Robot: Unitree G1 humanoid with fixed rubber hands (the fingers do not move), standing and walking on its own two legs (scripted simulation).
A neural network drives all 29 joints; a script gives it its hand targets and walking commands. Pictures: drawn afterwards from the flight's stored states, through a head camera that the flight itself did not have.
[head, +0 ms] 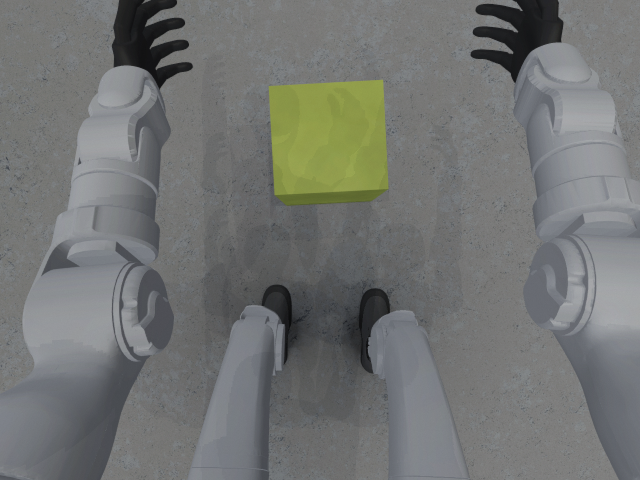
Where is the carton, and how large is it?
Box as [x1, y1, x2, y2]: [269, 80, 388, 205]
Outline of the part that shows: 382,80 269,86 274,193 286,205 367,201 373,199 388,188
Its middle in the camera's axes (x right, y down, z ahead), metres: +0.02 -0.19 +0.84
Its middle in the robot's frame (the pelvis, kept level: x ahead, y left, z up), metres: +0.54 +0.01 -0.53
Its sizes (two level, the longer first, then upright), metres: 0.210 0.200 0.250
